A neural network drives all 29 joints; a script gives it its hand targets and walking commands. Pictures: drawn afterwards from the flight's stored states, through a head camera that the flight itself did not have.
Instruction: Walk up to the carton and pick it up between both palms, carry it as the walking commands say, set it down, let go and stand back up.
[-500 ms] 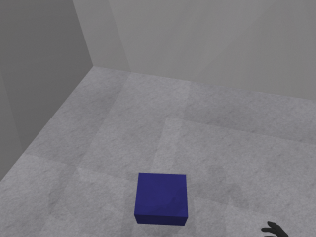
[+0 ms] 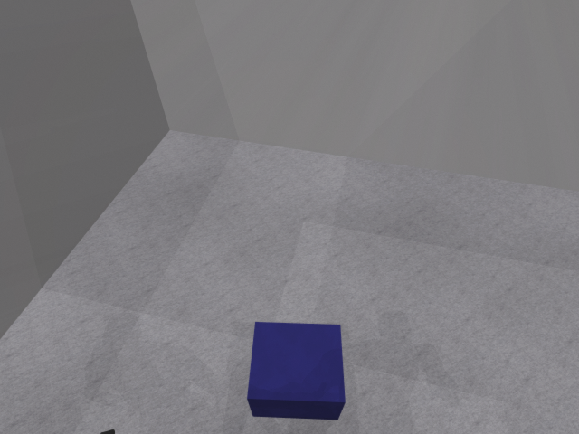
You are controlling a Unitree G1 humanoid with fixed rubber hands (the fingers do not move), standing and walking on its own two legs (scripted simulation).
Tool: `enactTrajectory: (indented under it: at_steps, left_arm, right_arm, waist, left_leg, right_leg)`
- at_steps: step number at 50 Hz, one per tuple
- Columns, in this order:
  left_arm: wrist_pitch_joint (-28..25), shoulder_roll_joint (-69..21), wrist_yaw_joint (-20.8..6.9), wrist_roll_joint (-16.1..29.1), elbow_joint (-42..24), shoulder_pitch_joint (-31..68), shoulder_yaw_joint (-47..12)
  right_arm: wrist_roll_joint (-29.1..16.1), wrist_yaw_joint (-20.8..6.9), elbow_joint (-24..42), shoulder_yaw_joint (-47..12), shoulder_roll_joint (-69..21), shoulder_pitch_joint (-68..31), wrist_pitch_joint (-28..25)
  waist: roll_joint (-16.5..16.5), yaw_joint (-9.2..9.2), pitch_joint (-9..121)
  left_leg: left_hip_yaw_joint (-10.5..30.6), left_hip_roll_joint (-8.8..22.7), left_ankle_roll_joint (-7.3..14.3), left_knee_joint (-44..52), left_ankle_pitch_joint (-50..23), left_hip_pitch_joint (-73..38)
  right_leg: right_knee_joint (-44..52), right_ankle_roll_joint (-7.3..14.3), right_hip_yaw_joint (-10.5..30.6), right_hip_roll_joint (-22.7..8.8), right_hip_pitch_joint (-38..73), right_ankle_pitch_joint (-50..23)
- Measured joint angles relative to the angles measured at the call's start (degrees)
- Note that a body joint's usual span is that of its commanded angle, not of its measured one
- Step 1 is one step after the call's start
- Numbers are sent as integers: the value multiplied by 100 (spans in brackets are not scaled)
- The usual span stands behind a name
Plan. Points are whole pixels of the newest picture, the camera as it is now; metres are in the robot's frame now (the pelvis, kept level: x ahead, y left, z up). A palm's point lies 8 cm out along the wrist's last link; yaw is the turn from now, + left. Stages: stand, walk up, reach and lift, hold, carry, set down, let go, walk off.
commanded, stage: walk up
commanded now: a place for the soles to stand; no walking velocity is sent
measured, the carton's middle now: (296, 370) +0.44 +0.01 -0.68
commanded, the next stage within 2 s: reach and lift in 0.52 s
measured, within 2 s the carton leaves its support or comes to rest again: neither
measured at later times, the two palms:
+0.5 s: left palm out of the picture +0.08 +0.32 -0.11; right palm out of the picture +0.10 -0.30 -0.11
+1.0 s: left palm (127, 411) +0.20 +0.28 -0.13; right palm (482, 414) +0.20 -0.27 -0.13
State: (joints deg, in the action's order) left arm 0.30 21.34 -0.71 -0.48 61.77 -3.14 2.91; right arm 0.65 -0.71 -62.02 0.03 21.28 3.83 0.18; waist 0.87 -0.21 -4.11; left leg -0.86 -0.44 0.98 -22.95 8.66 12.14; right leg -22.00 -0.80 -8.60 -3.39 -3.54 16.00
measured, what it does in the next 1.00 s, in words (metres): stands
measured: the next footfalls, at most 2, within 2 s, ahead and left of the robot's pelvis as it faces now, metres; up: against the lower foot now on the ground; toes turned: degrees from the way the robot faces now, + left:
none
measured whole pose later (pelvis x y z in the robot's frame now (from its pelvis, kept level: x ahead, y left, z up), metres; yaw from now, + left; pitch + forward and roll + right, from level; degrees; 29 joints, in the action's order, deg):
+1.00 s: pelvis -0.01 +0.01 -0.04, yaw -5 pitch +11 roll +0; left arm 12.0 15.1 -1.3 -0.7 34.1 2.4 12.0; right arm 3.8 -4.3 -35.8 5.0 17.2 -6.6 12.3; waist 0.7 -2.9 -3.8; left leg -5.9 2.1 1.2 -44.7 17.2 38.7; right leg -47.2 -1.0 -1.8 -2.9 -33.9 24.6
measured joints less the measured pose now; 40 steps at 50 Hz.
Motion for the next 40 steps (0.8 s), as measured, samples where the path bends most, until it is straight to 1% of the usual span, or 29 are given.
enactTrajectory:
  at_steps: [11, 20, 27, 28, 31, 33, 36, 40]
  left_arm:
    - [-4, -24, 10, -25, -57, -91, 80]
    - [22, 46, 13, -20, -167, -135, 127]
    - [-2, 61, -1, -15, -193, -191, 110]
    - [134, 26, -21, 4, -443, -254, 232]
    - [706, -123, -148, -3, -1677, -366, 605]
    - [1020, -219, -234, -95, -2197, -301, 769]
    - [1307, -387, -272, -243, -2591, -139, 946]
    - [1377, -565, -256, -310, -2751, 49, 1023]
  right_arm:
    - [25, -48, 65, 52, -8, 196, 53]
    - [40, -63, 212, 76, 15, 190, 64]
    - [34, -56, 278, 42, 14, 128, 46]
    - [81, -85, 565, 160, -20, 169, 185]
    - [210, -212, 1767, 434, -206, 118, 622]
    - [327, -298, 2225, 452, -341, -32, 888]
    - [460, -408, 2509, 472, -502, -234, 1186]
    - [485, -497, 2671, 428, -516, -377, 1297]
  waist:
    - [-48, 41, -11]
    - [-18, 0, 17]
    - [-23, -42, 63]
    - [-26, -89, 61]
    - [-10, -158, -281]
    - [60, -173, -452]
    - [155, -207, -572]
    - [146, -218, -536]
  left_leg:
    - [77, -7, 1, -104, -12, 120]
    - [91, -47, 35, -263, 73, 191]
    - [115, -54, 32, -220, 56, 215]
    - [83, -32, 18, -289, 81, 290]
    - [-57, 85, -11, -682, 272, 486]
    - [-151, 139, -26, -798, 330, 565]
    - [-305, 186, -45, -847, 370, 695]
    - [-454, 206, -8, -1064, 471, 1097]
  right_leg:
    - [-70, 10, -76, 0, -70, 3]
    - [-244, -6, -91, -50, -133, 102]
    - [-191, -11, -116, -49, -143, 87]
    - [-285, -5, -66, -36, -248, 124]
    - [-694, 16, 108, 28, -521, 255]
    - [-857, 39, 216, 58, -667, 302]
    - [-1001, 46, 381, 76, -909, 331]
    - [-1295, 15, 541, 62, -1405, 422]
